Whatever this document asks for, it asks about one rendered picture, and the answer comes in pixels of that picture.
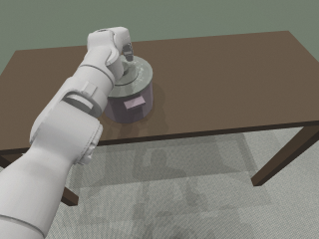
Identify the robot left forearm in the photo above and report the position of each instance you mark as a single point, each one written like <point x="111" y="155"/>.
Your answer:
<point x="90" y="86"/>

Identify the lid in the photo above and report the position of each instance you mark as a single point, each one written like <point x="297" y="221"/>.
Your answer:
<point x="138" y="78"/>

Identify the robot left hand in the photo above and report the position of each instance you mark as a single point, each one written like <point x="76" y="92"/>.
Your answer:
<point x="126" y="41"/>

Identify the pot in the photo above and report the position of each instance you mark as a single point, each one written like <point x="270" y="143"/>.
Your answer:
<point x="130" y="109"/>

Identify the table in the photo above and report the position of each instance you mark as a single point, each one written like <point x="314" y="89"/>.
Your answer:
<point x="202" y="86"/>

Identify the knob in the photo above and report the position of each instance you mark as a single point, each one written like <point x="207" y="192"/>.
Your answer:
<point x="126" y="68"/>

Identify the robot left upper arm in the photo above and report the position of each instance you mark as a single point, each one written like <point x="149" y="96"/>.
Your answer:
<point x="31" y="187"/>

